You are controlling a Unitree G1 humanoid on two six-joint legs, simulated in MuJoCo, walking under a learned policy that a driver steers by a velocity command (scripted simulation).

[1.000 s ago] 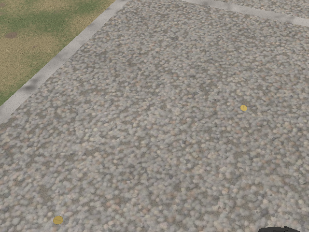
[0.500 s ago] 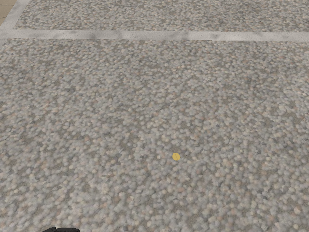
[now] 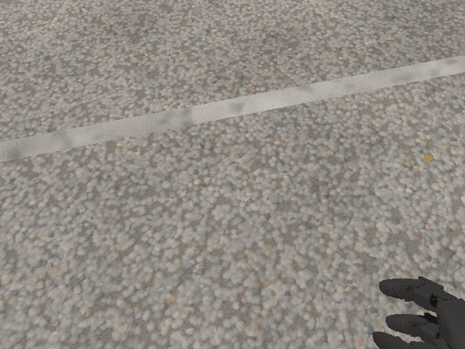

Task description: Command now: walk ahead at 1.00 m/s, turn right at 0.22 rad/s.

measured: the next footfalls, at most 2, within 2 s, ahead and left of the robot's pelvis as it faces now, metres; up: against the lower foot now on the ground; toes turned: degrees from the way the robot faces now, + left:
left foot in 0.02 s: +0.21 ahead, +0.14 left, +0.00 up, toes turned -1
right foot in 0.42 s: +0.58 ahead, -0.05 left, +0.00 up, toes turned +16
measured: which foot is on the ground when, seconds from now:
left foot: up 0.00-0.00, down 0.02-0.44, up 0.46-0.84, down 0.86-1.00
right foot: down 0.00-0.02, up 0.04-0.40, down 0.42-0.86, up 0.88-1.00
